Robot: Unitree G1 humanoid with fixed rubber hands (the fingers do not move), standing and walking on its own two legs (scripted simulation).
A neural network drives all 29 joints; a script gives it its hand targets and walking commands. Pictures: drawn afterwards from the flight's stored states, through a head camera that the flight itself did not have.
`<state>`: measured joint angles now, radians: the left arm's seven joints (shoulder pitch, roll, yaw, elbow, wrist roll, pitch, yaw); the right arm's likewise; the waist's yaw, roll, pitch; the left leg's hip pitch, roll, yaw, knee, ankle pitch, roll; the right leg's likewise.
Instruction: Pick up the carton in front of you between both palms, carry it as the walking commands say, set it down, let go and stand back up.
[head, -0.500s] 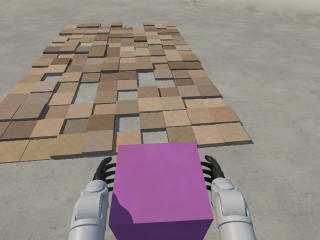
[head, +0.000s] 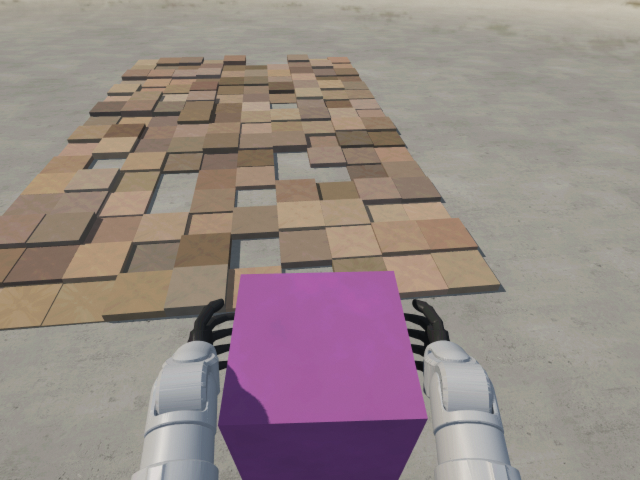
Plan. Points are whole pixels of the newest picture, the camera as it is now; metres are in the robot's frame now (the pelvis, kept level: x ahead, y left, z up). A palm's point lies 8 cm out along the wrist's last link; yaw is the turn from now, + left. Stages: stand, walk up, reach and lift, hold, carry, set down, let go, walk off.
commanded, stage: hold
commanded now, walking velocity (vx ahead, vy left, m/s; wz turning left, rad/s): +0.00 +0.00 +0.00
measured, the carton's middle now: (319, 385) +0.30 +0.00 -0.02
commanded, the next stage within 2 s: carry in 0.04 s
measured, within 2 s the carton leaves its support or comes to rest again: neither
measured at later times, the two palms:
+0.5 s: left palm (186, 285) +0.38 +0.18 +0.09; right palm (402, 276) +0.39 -0.12 +0.09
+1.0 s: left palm (189, 194) +0.62 +0.24 +0.09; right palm (353, 193) +0.61 -0.07 +0.09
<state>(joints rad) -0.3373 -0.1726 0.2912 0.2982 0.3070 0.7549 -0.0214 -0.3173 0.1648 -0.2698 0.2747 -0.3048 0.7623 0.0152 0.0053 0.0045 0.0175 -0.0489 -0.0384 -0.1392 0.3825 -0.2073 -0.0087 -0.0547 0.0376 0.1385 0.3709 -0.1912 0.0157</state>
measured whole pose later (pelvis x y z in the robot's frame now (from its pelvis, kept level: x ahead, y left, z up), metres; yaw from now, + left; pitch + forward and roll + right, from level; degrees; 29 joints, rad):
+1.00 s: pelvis +0.39 +0.08 +0.00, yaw +1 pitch +4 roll -2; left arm 0.09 -0.14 0.04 -0.52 0.04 1.13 0.17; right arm 0.07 0.13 -0.04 -0.50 0.01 1.13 -0.16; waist -0.04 0.01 -0.15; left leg 0.01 0.01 0.22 0.24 -0.32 0.05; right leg -0.63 -0.08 -0.16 0.66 -0.08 -0.01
